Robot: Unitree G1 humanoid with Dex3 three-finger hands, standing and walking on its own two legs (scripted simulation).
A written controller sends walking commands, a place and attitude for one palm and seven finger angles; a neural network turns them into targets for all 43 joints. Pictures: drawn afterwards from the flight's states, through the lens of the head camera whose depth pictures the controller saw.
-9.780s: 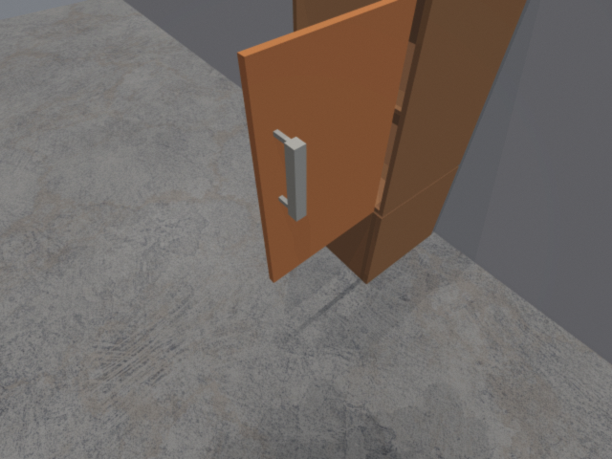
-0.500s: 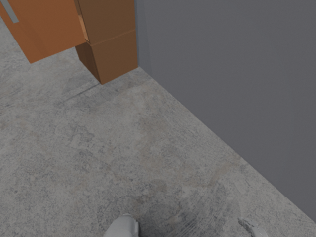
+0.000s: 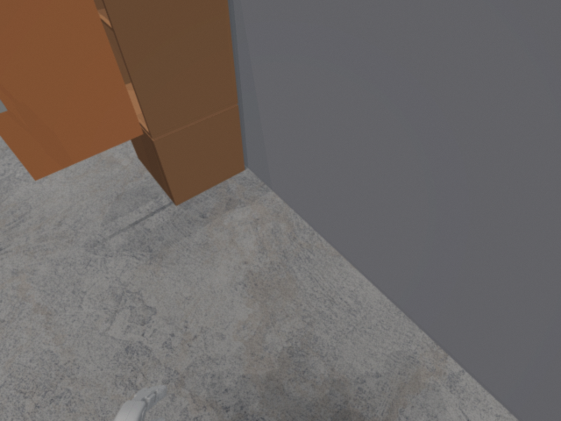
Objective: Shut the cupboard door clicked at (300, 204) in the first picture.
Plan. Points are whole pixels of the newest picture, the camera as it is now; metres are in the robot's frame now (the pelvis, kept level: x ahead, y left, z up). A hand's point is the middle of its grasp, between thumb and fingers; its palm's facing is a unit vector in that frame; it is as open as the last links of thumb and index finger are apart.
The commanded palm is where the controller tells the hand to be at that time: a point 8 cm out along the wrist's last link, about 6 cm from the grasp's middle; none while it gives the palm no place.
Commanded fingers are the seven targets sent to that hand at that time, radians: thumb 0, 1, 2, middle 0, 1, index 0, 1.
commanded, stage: walk to a spot facing it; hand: left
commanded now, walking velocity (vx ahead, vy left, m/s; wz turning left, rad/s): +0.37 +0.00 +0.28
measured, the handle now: out of the picture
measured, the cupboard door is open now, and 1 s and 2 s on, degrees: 92 92 92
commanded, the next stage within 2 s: turn to face it in 0.64 s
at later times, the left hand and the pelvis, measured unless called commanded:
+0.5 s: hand out of the picture +0.10 +0.20 -0.19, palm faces +0.24 -0.96 -0.14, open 7.4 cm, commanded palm none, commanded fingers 0.00 0.90 0.90 -0.20 -0.30 -0.20 -0.30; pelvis +0.22 +0.05 -0.01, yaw +10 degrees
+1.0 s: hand (165, 234) +0.51 +0.27 -0.15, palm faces +0.23 -0.95 -0.21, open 7.4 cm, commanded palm none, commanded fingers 0.00 0.90 0.90 -0.20 -0.30 -0.20 -0.30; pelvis +0.41 +0.06 +0.00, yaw +17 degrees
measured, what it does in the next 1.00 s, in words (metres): walks ahead, turning left: left foot, then right foot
